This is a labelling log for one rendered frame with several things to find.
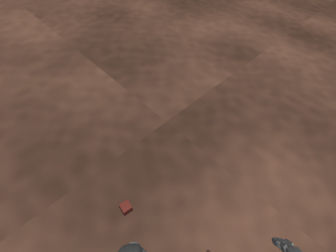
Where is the small box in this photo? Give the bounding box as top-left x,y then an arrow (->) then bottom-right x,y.
119,200 -> 133,215

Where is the right robot hand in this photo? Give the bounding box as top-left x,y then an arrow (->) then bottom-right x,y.
272,237 -> 302,252

